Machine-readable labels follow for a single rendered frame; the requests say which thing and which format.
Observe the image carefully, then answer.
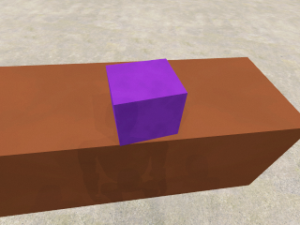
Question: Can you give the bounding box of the carton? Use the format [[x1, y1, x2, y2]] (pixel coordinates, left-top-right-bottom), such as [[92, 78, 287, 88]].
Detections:
[[106, 58, 188, 146]]

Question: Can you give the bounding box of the pedestal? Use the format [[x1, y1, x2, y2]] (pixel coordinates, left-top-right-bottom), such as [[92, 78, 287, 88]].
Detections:
[[0, 57, 300, 218]]

